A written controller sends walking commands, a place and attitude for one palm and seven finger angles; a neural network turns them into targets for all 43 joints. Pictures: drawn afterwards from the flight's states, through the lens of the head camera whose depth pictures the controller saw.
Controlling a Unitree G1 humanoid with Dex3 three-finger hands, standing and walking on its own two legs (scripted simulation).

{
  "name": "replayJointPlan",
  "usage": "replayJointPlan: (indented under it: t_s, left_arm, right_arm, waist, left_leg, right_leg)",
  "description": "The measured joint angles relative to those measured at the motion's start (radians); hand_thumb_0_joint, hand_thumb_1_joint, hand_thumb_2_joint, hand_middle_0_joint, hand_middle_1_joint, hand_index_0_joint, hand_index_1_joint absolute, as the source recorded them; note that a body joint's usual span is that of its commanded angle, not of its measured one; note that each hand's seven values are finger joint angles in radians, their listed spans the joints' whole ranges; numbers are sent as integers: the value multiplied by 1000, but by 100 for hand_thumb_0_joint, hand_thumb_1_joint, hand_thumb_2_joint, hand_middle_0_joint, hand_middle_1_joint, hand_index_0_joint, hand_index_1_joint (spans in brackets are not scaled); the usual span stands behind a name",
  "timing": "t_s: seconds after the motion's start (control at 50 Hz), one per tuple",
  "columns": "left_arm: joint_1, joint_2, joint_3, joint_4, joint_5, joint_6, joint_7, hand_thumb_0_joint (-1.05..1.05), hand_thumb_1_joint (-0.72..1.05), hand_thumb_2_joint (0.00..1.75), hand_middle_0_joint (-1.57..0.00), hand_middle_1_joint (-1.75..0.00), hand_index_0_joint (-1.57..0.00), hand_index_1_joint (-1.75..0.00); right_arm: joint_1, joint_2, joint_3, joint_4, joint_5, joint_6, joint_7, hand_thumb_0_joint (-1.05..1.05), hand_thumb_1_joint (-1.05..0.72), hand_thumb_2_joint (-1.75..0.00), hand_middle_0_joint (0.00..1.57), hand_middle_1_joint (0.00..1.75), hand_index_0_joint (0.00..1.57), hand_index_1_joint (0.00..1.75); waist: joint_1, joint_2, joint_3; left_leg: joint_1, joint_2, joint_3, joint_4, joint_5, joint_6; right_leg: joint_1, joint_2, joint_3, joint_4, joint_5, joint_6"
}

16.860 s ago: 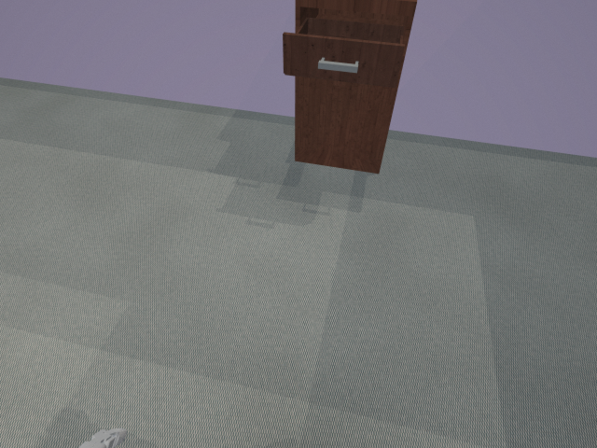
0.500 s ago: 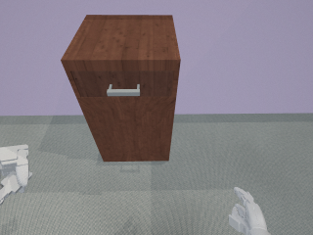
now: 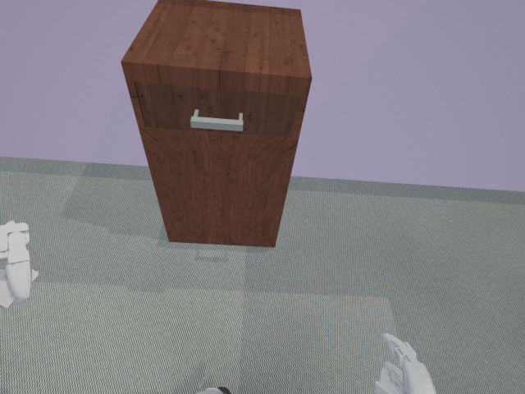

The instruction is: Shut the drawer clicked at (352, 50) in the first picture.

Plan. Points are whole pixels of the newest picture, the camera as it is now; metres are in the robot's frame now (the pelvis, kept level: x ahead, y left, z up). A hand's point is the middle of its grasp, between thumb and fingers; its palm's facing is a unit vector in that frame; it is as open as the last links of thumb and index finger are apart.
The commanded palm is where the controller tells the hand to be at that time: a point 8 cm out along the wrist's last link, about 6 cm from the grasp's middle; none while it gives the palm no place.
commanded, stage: step back with the hand held close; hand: left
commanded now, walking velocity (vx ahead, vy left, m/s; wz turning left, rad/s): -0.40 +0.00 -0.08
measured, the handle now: (218, 119) +0.78 +0.16 -0.06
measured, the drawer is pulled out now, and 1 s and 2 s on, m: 0.00 0.00 0.00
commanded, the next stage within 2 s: stop stepping back and stand still in 0.06 s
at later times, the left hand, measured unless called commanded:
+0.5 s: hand out of the picture +0.10 +0.21 +0.16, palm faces +0.36 -0.85 -0.39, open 3.2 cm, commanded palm +0.05 +0.25 +0.18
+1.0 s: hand out of the picture +0.07 +0.27 +0.16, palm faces +0.38 -0.84 -0.40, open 3.2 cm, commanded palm +0.03 +0.30 +0.18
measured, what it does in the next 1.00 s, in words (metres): walks backwards: right foot, then left foot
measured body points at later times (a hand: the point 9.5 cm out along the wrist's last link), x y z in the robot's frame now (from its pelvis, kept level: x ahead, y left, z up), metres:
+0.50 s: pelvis -0.09 -0.02 -0.01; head -0.14 -0.02 +0.44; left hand +0.08 +0.26 +0.18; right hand +0.01 -0.31 -0.09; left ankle +0.02 +0.07 -0.73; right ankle -0.21 -0.13 -0.73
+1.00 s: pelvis -0.12 +0.03 +0.00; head -0.13 +0.03 +0.45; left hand +0.05 +0.31 +0.18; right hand +0.02 -0.21 -0.10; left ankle -0.05 +0.12 -0.73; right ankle -0.17 -0.09 -0.73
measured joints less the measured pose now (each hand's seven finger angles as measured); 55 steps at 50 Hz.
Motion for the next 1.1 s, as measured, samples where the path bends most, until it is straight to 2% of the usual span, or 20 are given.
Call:
replayJointPlan:
  t_s: [0.08, 0.16, 0.18, 0.2, 0.24, 0.3, 0.34, 0.36, 0.4, 0.5, 0.6, 0.66, 0.72, 0.78, 0.8, 0.84, 0.9, 0.96, 1.04, 1.1]
  left_arm:
    - [26, -3, -26, -57, -20, -11, -9, 2, 89, 90, -141, -160, -140, -160]
    - [7, 37, -23, -79, -29, -33, -34, 2, 89, 90, -141, -160, -140, -160]
    - [-3, 41, -25, -76, -29, -43, -45, 2, 89, 90, -141, -160, -140, -160]
    - [-8, 41, -35, -69, -30, -48, -55, 2, 89, 90, -141, -160, -140, -160]
    - [16, 62, -32, -67, -38, -49, -64, 2, 88, 89, -141, -160, -140, -160]
    - [116, 87, 19, -72, -51, -39, -60, 2, 88, 89, -141, -160, -140, -160]
    - [154, 79, 37, -50, -55, -23, -50, 2, 88, 89, -141, -160, -140, -160]
    - [140, 69, 32, -23, -55, -15, -46, 1, 88, 89, -141, -160, -140, -160]
    - [84, 30, 6, 55, -47, -2, -35, 1, 88, 89, -141, -160, -140, -160]
    - [-2, -65, -78, 189, -26, 32, -24, 1, 89, 89, -141, -160, -140, -160]
    - [-11, -78, -125, 118, -2, 16, -28, 2, 89, 90, -141, -160, -140, -160]
    - [-32, -49, -91, 69, 2, 1, -25, 2, 88, 89, -141, -160, -140, -160]
    - [-61, -3, -40, 43, -1, 0, -19, 2, 88, 89, -141, -160, -141, -160]
    - [-13, 32, 3, 7, -22, 0, -19, 2, 89, 89, -141, -160, -140, -160]
    - [18, 35, 8, -6, -27, 1, -22, 2, 89, 90, -141, -160, -140, -160]
    - [75, 24, -9, -25, -33, 6, -30, 2, 89, 90, -140, -160, -140, -160]
    - [127, -13, -50, -18, -32, 25, -33, 2, 89, 89, -141, -160, -140, -160]
    - [104, -57, -77, 34, -22, 46, -22, 1, 88, 89, -141, -160, -140, -160]
    - [-35, -92, -92, 148, -7, 71, -10, 2, 88, 90, -141, -160, -141, -160]
    - [-76, -73, -82, 133, -1, 82, -9, 2, 89, 90, -141, -160, -140, -160]
  right_arm:
    - [-26, 25, 25, 16, -16, -36, 16, 1, -90, -90, 20, 30, 20, 30]
    - [-83, 32, 35, 7, -27, -39, 25, 1, -90, -90, 20, 30, 20, 30]
    - [-100, 24, 34, 7, -26, -31, 26, 1, -90, -90, 20, 30, 20, 30]
    - [-109, 13, 31, 12, -22, -18, 23, 1, -90, -90, 20, 30, 20, 30]
    - [-91, 3, 28, 22, -5, 11, 15, 1, -90, -90, 20, 30, 20, 30]
    - [-14, -15, 34, 22, 23, 50, 6, 1, -90, -90, 20, 30, 20, 30]
    - [37, -41, 26, 14, 34, 56, -7, 1, -90, -90, 20, 30, 20, 30]
    - [50, -52, 17, 18, 40, 53, -15, 1, -90, -90, 20, 30, 20, 30]
    - [62, -79, 3, 28, 46, 46, -27, 1, -90, -90, 20, 30, 20, 30]
    - [79, -118, -23, 45, 45, 46, -35, 1, -91, -90, 20, 30, 20, 30]
    - [89, -99, -20, 48, 35, 18, -38, 1, -91, -90, 20, 30, 20, 30]
    - [58, -68, -8, 25, 25, -11, -40, 1, -91, -90, 20, 30, 20, 30]
    - [19, -27, 7, -6, 13, -41, -34, 1, -91, -90, 20, 30, 20, 30]
    - [1, 3, 29, -39, 13, -44, -13, 1, -91, -90, 20, 30, 20, 30]
    - [-3, 7, 35, -49, 15, -39, -6, 1, -91, -90, 20, 30, 20, 30]
    - [-7, 5, 40, -46, 16, -16, 4, 1, -90, -90, 20, 30, 20, 30]
    - [17, 0, 40, 8, 23, 17, 7, 1, -90, -90, 20, 30, 20, 30]
    - [56, -19, 39, 36, 28, 18, -14, 1, -90, -90, 20, 30, 20, 30]
    - [34, -32, 38, 68, 27, -3, -41, 1, -90, -90, 20, 30, 20, 30]
    - [5, -24, 43, 41, 22, -34, -42, 1, -90, -90, 20, 30, 20, 30]
  waist:
    - [12, -32, -23]
    - [19, -55, 11]
    - [17, -35, 32]
    - [10, -1, 54]
    - [0, 11, 65]
    - [8, -28, 7]
    - [-3, -24, -44]
    - [-12, -26, -54]
    - [-10, -17, -54]
    - [-17, 12, -56]
    - [-14, -29, -27]
    - [-12, -55, 11]
    - [-16, -45, 55]
    - [-16, -24, 66]
    - [-16, -14, 67]
    - [-11, 13, 65]
    - [22, 17, 14]
    - [27, 18, -29]
    - [44, -22, 15]
    - [28, -52, 52]
  left_leg:
    - [-30, 17, 30, -106, 90, -22]
    - [-71, 24, 66, -155, 172, -41]
    - [-84, 39, 63, -140, 180, -46]
    - [-87, 55, 44, -119, 150, -49]
    - [-86, 46, 25, -48, 27, -49]
    - [-18, -2, 50, 76, -48, -34]
    - [59, -21, 63, 37, -73, -28]
    - [71, -35, 63, 25, -83, -28]
    - [91, -47, 66, 21, -57, -23]
    - [109, -44, 50, 54, -57, -12]
    - [109, -45, 42, 99, -73, -4]
    - [103, -57, 61, 64, -49, 8]
    - [105, -62, 58, -36, 6, 1]
    - [100, -66, 59, -104, 9, -12]
    - [88, -67, 63, -92, -13, -19]
    - [52, -64, 58, 6, -100, -39]
    - [57, -63, 37, 165, -171, -51]
    - [158, -36, 17, 64, -137, -31]
    - [189, -70, 43, 35, -124, -2]
    - [192, -79, 58, -8, -97, 1]
  right_leg:
    - [150, -31, -13, -250, -76, -14]
    - [265, -49, -35, -571, 49, -29]
    - [273, -37, -39, -597, 34, -35]
    - [278, -13, -49, -594, 37, -40]
    - [288, -9, -52, -574, 47, -47]
    - [288, -45, -18, -526, 28, -45]
    - [289, -54, -12, -497, 6, -41]
    - [291, -67, -18, -481, -5, -37]
    - [304, -80, -21, -461, -15, -28]
    - [348, -72, -38, -469, -3, -21]
    - [366, -71, -49, -454, -11, -19]
    - [305, -81, -30, -383, -35, -23]
    - [209, -58, -36, -296, -79, -37]
    - [200, -45, -77, -424, -58, -44]
    - [202, -46, -80, -466, 19, -52]
    - [205, -46, -85, -489, 151, -56]
    - [213, -56, -61, -484, 125, -50]
    - [215, -65, -67, -457, 87, -30]
    - [222, -106, -51, -438, 82, -2]
    - [198, -112, -26, -429, 93, -4]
